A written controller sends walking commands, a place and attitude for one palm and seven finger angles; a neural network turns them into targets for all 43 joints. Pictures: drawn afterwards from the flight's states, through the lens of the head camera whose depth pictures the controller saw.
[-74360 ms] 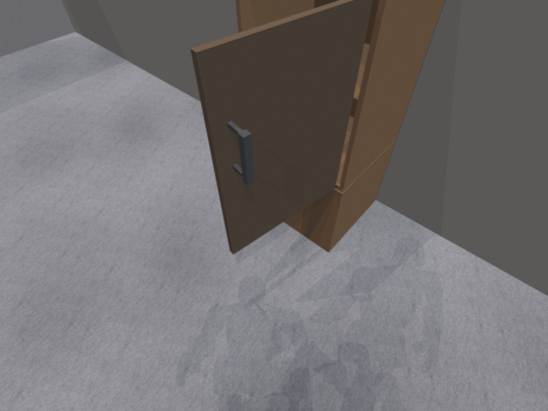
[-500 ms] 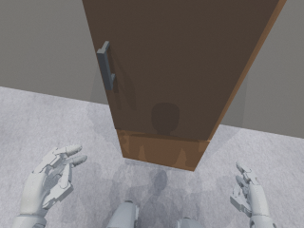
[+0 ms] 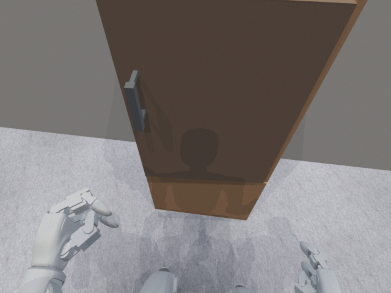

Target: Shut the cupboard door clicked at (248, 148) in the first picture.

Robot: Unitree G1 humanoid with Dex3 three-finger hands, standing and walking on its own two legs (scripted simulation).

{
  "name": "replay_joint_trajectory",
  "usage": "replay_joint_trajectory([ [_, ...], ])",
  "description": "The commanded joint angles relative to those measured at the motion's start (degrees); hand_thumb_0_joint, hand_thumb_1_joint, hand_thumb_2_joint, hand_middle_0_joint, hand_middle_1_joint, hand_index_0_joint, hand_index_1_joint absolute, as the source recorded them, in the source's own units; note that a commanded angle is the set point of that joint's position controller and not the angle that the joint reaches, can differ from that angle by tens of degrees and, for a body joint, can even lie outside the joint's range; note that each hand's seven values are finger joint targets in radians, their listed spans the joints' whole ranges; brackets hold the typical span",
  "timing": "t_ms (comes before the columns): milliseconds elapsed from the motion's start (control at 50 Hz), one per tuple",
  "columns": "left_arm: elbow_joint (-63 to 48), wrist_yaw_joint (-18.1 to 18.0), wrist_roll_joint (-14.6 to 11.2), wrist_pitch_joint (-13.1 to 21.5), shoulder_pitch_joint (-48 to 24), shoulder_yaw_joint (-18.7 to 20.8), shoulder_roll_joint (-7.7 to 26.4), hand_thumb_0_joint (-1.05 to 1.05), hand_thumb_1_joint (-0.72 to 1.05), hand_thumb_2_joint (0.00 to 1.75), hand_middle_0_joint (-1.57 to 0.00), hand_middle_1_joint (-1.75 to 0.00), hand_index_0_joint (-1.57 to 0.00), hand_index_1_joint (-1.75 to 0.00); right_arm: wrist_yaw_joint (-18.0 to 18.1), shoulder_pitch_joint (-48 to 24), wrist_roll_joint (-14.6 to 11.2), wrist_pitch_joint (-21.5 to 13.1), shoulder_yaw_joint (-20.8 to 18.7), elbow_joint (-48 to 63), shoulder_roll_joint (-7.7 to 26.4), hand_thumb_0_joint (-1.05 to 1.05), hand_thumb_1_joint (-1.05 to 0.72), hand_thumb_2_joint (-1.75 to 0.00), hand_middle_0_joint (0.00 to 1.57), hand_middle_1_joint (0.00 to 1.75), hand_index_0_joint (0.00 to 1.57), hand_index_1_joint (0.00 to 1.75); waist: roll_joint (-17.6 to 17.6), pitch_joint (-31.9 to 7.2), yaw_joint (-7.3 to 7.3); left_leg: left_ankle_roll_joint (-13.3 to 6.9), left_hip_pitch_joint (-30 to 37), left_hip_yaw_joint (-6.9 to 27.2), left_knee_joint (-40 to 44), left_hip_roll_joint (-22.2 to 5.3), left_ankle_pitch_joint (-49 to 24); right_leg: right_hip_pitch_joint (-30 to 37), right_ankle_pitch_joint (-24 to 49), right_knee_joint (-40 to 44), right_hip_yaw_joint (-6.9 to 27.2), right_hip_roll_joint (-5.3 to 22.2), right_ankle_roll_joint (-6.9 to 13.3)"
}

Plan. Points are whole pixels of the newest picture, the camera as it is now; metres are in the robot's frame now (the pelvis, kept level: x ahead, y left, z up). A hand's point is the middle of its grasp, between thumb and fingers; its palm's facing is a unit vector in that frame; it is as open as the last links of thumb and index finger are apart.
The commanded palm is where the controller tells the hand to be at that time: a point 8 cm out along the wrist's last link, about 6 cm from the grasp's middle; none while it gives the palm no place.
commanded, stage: raise the hand and make a fist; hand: left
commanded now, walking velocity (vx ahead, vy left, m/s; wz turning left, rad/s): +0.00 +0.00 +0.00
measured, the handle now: (137, 102) +0.49 +0.17 +0.11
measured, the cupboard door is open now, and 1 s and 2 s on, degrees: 4 4 4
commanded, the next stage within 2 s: bring the fist close to the handle in 0.90 s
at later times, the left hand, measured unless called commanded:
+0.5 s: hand (91, 212) +0.23 +0.19 +0.11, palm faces +0.03 -1.00 -0.05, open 3.1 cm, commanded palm +0.20 +0.24 +0.11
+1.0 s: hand (107, 209) +0.23 +0.16 +0.11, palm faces +0.03 -1.00 -0.05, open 3.1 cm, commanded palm +0.21 +0.22 +0.11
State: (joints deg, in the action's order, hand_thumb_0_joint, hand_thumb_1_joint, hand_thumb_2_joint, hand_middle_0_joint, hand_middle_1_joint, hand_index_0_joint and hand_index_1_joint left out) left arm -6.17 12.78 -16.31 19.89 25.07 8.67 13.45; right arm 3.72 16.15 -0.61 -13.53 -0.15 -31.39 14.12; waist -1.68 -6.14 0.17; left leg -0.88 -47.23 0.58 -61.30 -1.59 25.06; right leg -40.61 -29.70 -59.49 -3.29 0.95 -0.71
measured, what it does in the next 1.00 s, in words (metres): stands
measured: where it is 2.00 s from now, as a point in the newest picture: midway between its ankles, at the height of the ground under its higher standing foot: outside the picture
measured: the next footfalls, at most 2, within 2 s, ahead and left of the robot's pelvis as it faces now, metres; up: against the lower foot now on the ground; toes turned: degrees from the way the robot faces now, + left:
none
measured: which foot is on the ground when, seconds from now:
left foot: down 0.00-1.00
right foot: down 0.00-1.00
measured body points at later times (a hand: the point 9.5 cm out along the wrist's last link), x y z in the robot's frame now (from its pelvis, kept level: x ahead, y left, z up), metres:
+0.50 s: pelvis +0.01 -0.01 +0.02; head +0.03 -0.01 +0.47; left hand +0.22 +0.24 +0.11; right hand +0.19 -0.22 -0.05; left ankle +0.05 +0.11 -0.67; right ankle +0.00 -0.13 -0.67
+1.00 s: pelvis +0.01 -0.03 +0.03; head +0.03 -0.04 +0.48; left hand +0.23 +0.22 +0.11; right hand +0.19 -0.26 -0.05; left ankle +0.05 +0.11 -0.67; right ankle +0.00 -0.13 -0.67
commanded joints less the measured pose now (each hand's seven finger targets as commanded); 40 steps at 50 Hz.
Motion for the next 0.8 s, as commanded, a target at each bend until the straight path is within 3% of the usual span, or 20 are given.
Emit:
replay_joint_trajectory([
  [0, -15.4, -1.1, 0.0, 3.1, -3.3, 2.8, 6.0, 0.0, 0.9, 0.9, -1.13, -1.32, -1.13, -1.32, 0.1, -3.9, -0.5, -2.8, -1.9, 11.0, 6.5, 0.0, -0.9, -0.9, 0.2, 0.3, 0.2, 0.3, -3.4, -10.2, 0.52, 0.2, 15.4, 3.3, 13.4, 0.6, -7.4, 1.5, 9.6, 9.1, -1.9, -2.7, 2.1],
  [100, -14.3, -1.4, 0.5, 0.3, -4.6, 2.9, 6.4, 0.0, 0.9, 0.9, -1.23, -1.42, -1.23, -1.42, 0.1, -3.6, -0.6, -1.5, -1.1, 11.9, 6.6, 0.0, -0.9, -0.9, 0.2, 0.3, 0.2, 0.3, -2.9, -8.0, 0.15, 0.3, 15.9, 3.7, 15.2, 0.5, -5.5, 2.6, 9.3, 10.7, -2.1, -2.9, 2.1],
  [140, -14.3, -1.2, 0.7, -0.6, -4.9, 2.6, 6.3, 0.0, 0.9, 0.9, -1.26, -1.46, -1.26, -1.46, 0.1, -3.7, -0.7, -1.2, -0.8, 12.1, 6.5, 0.0, -0.9, -0.9, 0.2, 0.3, 0.2, 0.3, -4.3, -7.9, 0.32, 0.3, 16.8, 3.4, 15.5, 0.7, -6.7, 3.7, 10.2, 11.3, -2.0, -2.9, 2.2],
  [180, -14.2, -0.9, 0.3, -1.5, -6.2, 3.1, 6.9, 0.0, 0.9, 0.9, -1.3, -1.5, -1.3, -1.5, 0.1, -3.8, -0.7, -1.0, -0.5, 12.4, 6.5, 0.0, -0.9, -0.9, 0.2, 0.3, 0.2, 0.3, -2.8, -7.4, 0.18, 0.2, 16.8, 3.5, 16.0, 0.7, -5.6, 4.2, 9.6, 12.3, -1.9, -3.0, 2.0],
  [260, -14.6, -0.4, 0.1, -2.1, -8.2, 3.5, 7.4, 0.0, 0.9, 0.9, -1.3, -1.5, -1.3, -1.5, 0.2, -4.0, -0.8, -1.2, 0.0, 12.3, 6.5, 0.0, -0.9, -0.9, 0.2, 0.3, 0.2, 0.3, -4.1, -7.4, 0.26, 0.2, 18.3, 3.2, 16.5, 0.8, -7.0, 5.8, 10.7, 13.3, -1.7, -3.0, 2.2],
  [380, -13.0, 0.5, -0.9, -3.4, -9.4, 4.6, 7.9, 0.0, 0.9, 0.9, -1.3, -1.5, -1.3, -1.5, 0.3, -4.0, -0.9, -1.6, 0.2, 11.7, 6.5, 0.0, -0.9, -0.9, 0.2, 0.3, 0.2, 0.3, -1.7, -6.3, 0.31, 0.1, 18.4, 2.4, 17.0, 1.1, -8.0, 7.8, 11.7, 15.5, -1.1, -2.8, 1.8],
  [440, -13.5, 0.7, -1.0, -3.6, -10.2, 4.9, 8.4, 0.0, 0.9, 0.9, -1.3, -1.5, -1.3, -1.5, 0.4, -4.4, -1.1, -2.0, 0.2, 11.4, 6.6, 0.0, -0.9, -0.9, 0.2, 0.3, 0.2, 0.3, -2.5, -6.8, 0.53, 0.0, 19.2, 2.0, 17.4, 1.3, -8.5, 9.0, 11.7, 16.5, -0.5, -2.5, 1.8],
  [560, -10.6, 1.2, -1.9, -3.9, -9.4, 5.6, 7.9, 0.0, 0.9, 0.9, -1.3, -1.5, -1.3, -1.5, 0.4, -4.2, -1.1, -2.4, -0.2, 10.5, 6.7, 0.0, -0.9, -0.9, 0.2, 0.3, 0.2, 0.3, 0.9, -5.8, 0.66, -0.1, 18.8, 1.1, 17.2, 1.7, -10.4, 10.3, 13.9, 17.7, 0.4, -2.1, 1.3],
  [680, -12.0, 0.6, -1.3, -2.0, -10.3, 5.7, 8.5, 0.0, 0.9, 0.9, -1.3, -1.5, -1.3, -1.5, 0.2, -4.2, -1.0, -2.7, -0.5, 10.5, 6.7, 0.0, -0.9, -0.9, 0.2, 0.3, 0.2, 0.3, -1.0, -6.5, 0.81, -0.2, 19.1, 0.4, 16.7, 1.9, -10.8, 10.6, 13.8, 17.9, 1.5, -1.7, 1.3],
  [720, -11.1, 0.1, -1.3, -1.5, -9.7, 6.6, 9.2, 0.0, 0.9, 0.9, -1.3, -1.5, -1.3, -1.5, 0.2, -3.9, -0.9, -2.6, -0.6, 10.1, 6.7, 0.0, -0.9, -0.9, 0.2, 0.3, 0.2, 0.3, 1.2, -6.2, 0.86, -0.2, 18.3, 0.4, 16.4, 1.8, -10.7, 11.2, 13.4, 18.2, 2.1, -1.6, 1.2],
  [780, -11.4, 0.2, -1.3, -0.9, -10.3, 5.7, 8.4, 0.0, 0.9, 0.9, -1.3, -1.5, -1.3, -1.5, 0.1, -4.2, -0.9, -2.6, -0.6, 10.2, 6.7, 0.0, -0.9, -0.9, 0.2, 0.3, 0.2, 0.3, 0.0, -5.9, 0.52, -0.2, 18.4, 0.1, 16.2, 1.9, -10.0, 10.3, 12.7, 18.5, 2.4, -1.4, 1.0],
])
